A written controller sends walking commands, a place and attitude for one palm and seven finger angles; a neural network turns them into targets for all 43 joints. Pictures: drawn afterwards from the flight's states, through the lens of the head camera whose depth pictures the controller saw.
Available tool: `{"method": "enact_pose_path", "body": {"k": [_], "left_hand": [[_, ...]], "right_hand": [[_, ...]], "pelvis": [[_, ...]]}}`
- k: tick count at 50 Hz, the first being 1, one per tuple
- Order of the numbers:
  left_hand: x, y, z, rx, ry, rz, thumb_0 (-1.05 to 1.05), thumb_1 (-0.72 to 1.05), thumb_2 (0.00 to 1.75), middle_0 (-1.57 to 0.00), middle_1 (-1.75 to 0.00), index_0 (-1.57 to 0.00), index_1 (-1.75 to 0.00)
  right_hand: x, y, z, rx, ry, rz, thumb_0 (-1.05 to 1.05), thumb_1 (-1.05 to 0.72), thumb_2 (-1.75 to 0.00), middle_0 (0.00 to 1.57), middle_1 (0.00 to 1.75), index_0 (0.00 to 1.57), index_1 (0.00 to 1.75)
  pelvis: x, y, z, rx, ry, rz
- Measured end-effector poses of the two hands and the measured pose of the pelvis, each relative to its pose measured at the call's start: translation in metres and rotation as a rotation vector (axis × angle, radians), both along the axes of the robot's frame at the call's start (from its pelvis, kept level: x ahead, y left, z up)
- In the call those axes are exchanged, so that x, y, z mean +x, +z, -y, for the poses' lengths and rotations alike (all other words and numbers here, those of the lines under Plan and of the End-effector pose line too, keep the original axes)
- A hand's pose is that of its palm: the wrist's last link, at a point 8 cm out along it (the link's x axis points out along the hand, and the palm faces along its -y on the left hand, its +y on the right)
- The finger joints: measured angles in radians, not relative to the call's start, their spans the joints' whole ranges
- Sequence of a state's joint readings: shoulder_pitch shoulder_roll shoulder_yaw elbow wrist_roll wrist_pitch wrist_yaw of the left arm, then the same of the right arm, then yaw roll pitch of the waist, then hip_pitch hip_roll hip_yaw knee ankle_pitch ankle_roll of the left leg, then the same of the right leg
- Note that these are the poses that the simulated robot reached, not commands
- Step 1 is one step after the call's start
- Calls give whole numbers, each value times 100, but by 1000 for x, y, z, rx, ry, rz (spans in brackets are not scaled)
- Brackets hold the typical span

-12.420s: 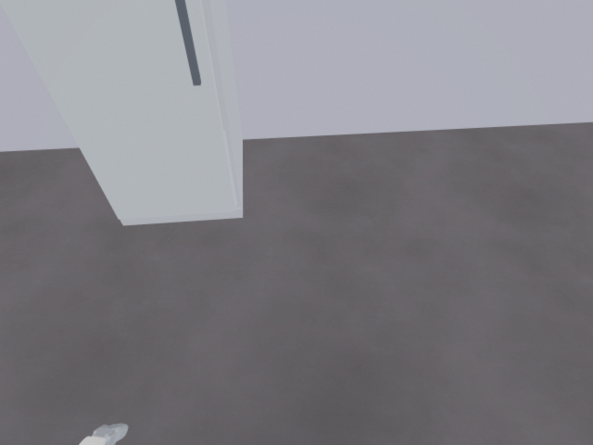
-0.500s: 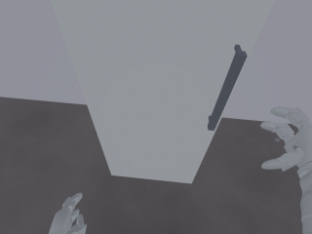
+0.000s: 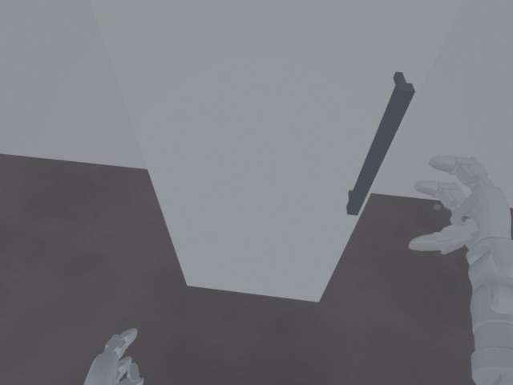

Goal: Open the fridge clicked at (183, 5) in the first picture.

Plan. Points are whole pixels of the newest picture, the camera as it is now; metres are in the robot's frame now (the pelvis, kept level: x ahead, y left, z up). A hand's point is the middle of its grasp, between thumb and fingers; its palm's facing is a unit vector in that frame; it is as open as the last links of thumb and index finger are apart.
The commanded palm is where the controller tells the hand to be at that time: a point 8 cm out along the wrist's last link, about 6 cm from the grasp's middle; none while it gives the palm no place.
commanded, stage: move the hooked fingers beside the handle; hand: right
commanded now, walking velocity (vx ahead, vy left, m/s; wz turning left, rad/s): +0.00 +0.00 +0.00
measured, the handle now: (372, 154) +0.49 -0.17 +0.10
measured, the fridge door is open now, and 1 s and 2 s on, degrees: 0 0 0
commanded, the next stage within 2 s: feel for the door with the fingertips in 1.44 s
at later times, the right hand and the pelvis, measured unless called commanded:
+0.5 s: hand (418, 181) +0.42 -0.23 +0.11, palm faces +0.06 +1.00 +0.01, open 14.0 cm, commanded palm +0.40 -0.28 +0.11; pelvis +0.00 +0.00 -0.01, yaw +1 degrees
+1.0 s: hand (415, 178) +0.43 -0.23 +0.11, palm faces +0.07 +1.00 +0.00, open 14.0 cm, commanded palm +0.41 -0.27 +0.11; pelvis +0.01 +0.00 -0.01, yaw +2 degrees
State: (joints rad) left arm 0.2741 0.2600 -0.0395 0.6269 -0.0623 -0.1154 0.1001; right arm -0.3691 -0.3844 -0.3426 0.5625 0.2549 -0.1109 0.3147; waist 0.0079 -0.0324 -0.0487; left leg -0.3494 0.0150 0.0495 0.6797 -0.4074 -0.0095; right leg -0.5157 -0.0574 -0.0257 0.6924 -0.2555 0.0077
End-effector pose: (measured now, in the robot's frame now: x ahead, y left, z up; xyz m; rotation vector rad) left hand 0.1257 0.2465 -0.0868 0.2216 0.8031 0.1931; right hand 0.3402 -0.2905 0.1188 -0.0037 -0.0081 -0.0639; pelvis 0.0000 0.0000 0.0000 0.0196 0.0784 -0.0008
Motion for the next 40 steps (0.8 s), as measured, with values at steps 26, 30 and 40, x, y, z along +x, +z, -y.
{"method": "enact_pose_path", "body": {"k": [26, 30, 40], "left_hand": [[-61, -19, -17, 23, 108, -217, 1, 90, 89, -20, -30, -21, -30], [-67, -21, -17, 23, 117, -241, 1, 90, 89, -20, -30, -21, -30], [-73, -24, -13, 8, 136, -270, 1, 90, 89, -20, -30, -21, -30]], "right_hand": [[60, -8, -8, 11, -1, -8, -2, 50, -30, 30, 120, 30, 120], [69, -6, -10, 3, 5, 1, -2, 50, -30, 30, 120, 30, 120], [82, -11, -17, 15, 9, -11, -2, 50, -30, 30, 120, 30, 120]], "pelvis": [[1, -7, 0, 5, 17, -64], [1, -8, 2, 8, 17, -75], [5, -10, 4, 6, 30, -92]]}}
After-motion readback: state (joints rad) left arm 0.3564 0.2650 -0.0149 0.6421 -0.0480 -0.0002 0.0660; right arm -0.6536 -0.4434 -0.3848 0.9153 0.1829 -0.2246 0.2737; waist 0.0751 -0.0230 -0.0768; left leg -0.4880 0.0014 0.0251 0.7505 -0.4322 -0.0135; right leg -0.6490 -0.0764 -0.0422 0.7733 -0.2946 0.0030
